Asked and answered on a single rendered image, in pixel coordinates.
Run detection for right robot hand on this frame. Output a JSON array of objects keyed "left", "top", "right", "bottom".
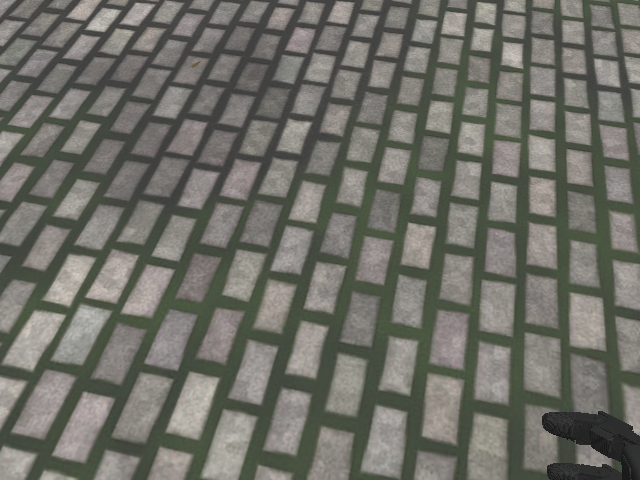
[{"left": 542, "top": 411, "right": 640, "bottom": 480}]

